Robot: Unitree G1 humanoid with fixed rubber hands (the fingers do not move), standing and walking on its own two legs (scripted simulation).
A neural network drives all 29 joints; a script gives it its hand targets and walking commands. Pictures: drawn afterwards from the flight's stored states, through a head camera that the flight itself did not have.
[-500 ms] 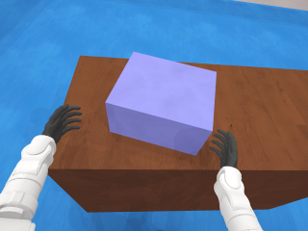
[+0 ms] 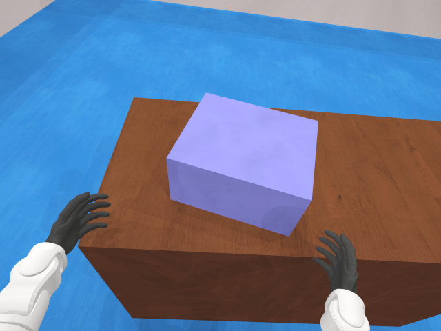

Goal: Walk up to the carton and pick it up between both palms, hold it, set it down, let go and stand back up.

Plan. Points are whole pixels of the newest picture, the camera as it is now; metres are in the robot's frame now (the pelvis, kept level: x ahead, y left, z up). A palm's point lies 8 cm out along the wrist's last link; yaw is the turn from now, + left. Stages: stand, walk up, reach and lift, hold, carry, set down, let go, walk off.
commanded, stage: set down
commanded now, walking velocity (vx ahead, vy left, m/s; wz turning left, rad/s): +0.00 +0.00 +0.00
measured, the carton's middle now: (244, 160) +0.48 -0.07 +0.00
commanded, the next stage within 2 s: none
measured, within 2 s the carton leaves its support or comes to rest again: neither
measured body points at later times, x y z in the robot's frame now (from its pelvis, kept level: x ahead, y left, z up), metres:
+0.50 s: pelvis +0.03 +0.01 +0.00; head +0.03 +0.02 +0.45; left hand +0.21 +0.27 +0.02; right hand +0.17 -0.22 +0.02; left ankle -0.01 +0.11 -0.74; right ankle +0.03 -0.14 -0.74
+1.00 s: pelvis +0.03 +0.01 +0.00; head +0.04 +0.02 +0.45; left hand +0.20 +0.27 +0.00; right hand +0.18 -0.22 -0.02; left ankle -0.01 +0.11 -0.74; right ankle +0.03 -0.14 -0.74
